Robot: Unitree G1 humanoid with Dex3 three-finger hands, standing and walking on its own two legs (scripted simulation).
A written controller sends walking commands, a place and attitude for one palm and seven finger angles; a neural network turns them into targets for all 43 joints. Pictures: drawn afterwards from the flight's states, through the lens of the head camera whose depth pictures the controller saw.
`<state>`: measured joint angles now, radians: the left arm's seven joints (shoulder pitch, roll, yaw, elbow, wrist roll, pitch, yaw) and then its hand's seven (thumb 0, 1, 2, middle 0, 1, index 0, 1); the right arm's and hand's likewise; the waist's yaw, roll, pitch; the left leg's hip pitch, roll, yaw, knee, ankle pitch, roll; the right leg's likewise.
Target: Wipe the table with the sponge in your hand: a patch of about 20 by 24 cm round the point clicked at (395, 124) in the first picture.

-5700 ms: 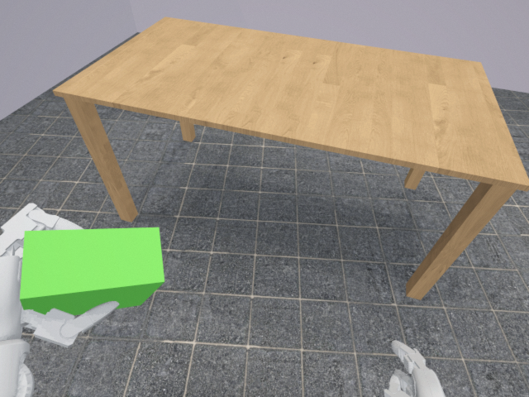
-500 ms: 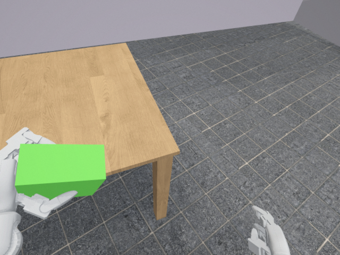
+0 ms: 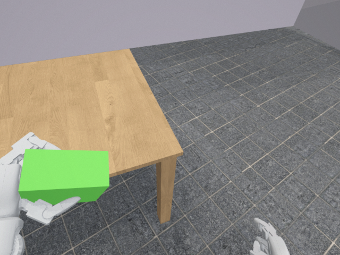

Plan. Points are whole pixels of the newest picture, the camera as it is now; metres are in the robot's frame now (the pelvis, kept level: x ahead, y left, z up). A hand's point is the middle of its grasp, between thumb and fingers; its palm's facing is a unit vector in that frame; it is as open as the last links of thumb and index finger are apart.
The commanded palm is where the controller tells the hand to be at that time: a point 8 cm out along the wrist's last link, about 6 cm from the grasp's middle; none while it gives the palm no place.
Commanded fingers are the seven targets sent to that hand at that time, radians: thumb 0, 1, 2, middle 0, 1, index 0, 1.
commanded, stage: shuffle to correct the standing spot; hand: left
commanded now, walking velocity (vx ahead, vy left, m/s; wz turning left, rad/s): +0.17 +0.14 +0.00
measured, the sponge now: (78, 178) +0.22 +0.20 +0.13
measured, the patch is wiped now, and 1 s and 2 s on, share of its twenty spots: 0.00 0.00 0.00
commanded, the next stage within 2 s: come to a stop and stand still in 0.74 s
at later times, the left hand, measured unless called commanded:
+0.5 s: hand (44, 149) +0.27 +0.27 +0.15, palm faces +0.35 -0.83 -0.43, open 10.6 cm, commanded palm +0.22 +0.31 +0.17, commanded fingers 0.00 0.10 1.30 -1.20 -1.60 -1.20 -1.60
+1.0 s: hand (26, 118) +0.35 +0.36 +0.14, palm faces +0.38 -0.81 -0.45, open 10.6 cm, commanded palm +0.30 +0.38 +0.17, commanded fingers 0.00 0.10 1.30 -1.20 -1.60 -1.20 -1.60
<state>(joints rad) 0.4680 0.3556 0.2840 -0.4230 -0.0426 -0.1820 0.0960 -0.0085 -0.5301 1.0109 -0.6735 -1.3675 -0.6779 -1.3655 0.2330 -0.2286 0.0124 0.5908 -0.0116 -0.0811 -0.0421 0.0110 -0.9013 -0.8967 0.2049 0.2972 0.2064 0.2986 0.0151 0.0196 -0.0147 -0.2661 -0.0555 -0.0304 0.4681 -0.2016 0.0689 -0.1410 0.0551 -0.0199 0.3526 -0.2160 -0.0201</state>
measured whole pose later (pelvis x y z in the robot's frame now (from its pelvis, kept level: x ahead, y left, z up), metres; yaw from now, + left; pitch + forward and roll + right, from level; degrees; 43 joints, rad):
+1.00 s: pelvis +0.13 +0.11 -0.02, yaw -1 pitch -1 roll +2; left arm 0.46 0.41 0.39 -0.52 -0.02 -0.20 0.13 -0.01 -0.53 1.01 -0.67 -1.36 -0.68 -1.36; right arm 0.19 -0.16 -0.02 0.63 0.01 -0.10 -0.02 0.01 -0.90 -0.90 0.20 0.30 0.20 0.30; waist 0.04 -0.08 0.10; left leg -0.29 -0.02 0.08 0.61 -0.30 0.03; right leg -0.35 -0.08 0.03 0.97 -0.48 0.02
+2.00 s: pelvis +0.16 +0.14 +0.00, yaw +3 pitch +2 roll -1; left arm 0.40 0.47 0.36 -0.40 -0.06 -0.25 0.11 -0.01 -0.53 1.01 -0.67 -1.36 -0.69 -1.36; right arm 0.23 -0.24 0.01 0.63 0.01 -0.17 0.01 0.01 -0.90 -0.90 0.20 0.30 0.20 0.30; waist 0.04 -0.06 0.09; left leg -0.27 -0.05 0.00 0.50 -0.27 0.05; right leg -0.26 -0.03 -0.11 0.47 -0.24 0.00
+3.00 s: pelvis +0.12 +0.13 +0.00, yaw +4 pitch +0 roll -1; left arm 0.47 0.43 0.34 -0.44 -0.11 -0.24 0.08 -0.01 -0.53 1.02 -0.68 -1.35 -0.69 -1.35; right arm 0.22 -0.22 0.00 0.59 0.04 -0.17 -0.01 0.01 -0.90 -0.90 0.20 0.30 0.20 0.30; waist 0.02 -0.02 0.04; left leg -0.27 -0.04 -0.02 0.46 -0.19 0.04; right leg -0.25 -0.02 -0.13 0.41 -0.16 -0.01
